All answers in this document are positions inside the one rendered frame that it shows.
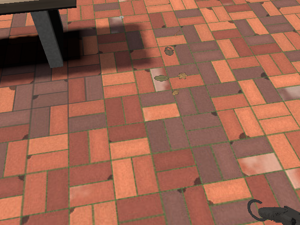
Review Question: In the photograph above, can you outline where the right robot hand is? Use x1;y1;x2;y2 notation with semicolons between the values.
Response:
258;206;300;225

